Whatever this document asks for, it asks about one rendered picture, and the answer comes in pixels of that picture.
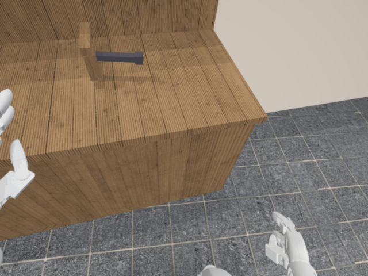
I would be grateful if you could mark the right robot hand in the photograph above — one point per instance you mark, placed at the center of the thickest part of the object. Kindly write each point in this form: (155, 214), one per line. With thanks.
(290, 248)

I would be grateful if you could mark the counter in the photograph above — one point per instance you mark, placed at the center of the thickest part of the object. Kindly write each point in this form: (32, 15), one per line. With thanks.
(104, 138)

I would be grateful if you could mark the right robot shin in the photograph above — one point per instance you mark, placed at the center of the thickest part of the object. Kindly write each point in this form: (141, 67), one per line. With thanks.
(208, 266)

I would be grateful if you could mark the robot right forearm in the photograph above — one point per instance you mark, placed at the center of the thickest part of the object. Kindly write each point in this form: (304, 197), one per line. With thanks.
(299, 268)

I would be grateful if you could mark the left robot hand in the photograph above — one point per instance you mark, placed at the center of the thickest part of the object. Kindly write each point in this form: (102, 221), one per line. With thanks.
(13, 183)

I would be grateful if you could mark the tap lever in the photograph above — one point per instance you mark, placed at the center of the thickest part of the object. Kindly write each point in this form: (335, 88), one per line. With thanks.
(136, 57)

